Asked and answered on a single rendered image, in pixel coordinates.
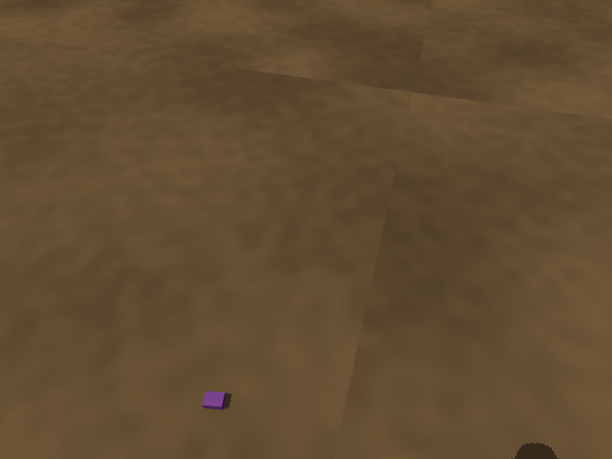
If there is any small box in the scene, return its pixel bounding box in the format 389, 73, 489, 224
202, 391, 227, 410

